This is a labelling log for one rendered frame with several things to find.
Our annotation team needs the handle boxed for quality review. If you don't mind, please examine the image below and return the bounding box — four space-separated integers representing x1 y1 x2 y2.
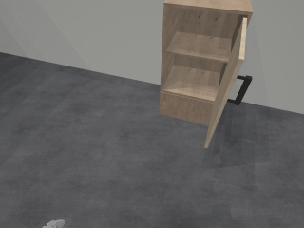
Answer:
227 75 253 105

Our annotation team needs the cupboard door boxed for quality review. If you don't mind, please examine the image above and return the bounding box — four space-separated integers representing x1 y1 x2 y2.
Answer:
204 17 247 148

